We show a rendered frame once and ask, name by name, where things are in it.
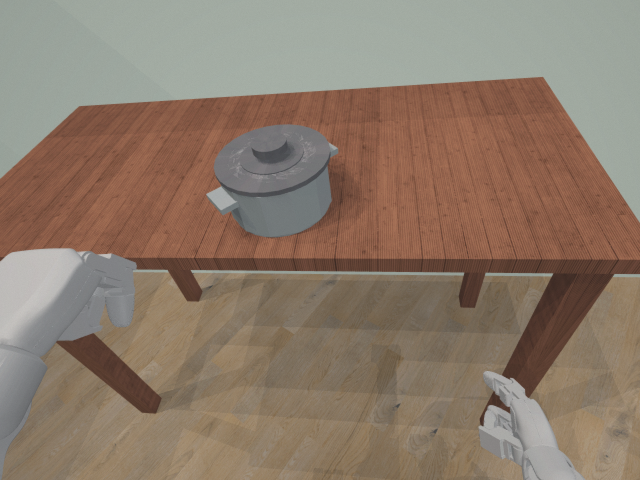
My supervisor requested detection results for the robot left hand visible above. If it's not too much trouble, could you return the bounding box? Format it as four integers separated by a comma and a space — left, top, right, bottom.
0, 248, 137, 357

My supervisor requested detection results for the robot left forearm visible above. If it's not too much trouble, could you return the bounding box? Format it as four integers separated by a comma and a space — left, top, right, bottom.
0, 344, 48, 480

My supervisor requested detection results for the robot right hand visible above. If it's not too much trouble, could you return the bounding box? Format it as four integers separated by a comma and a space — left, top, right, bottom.
479, 371, 559, 467

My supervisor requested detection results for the knob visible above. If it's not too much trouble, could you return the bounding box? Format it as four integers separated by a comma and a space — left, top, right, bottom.
251, 132, 288, 160

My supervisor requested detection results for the lid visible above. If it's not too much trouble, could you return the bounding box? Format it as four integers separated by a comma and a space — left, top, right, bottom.
214, 124, 331, 197

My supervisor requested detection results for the table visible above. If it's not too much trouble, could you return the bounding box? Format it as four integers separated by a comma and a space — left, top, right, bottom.
0, 77, 640, 426

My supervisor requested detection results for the pot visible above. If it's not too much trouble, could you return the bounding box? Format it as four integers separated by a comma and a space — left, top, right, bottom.
206, 143, 338, 237

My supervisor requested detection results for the robot right forearm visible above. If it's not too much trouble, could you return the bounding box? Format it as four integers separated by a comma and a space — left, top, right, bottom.
522, 446, 585, 480

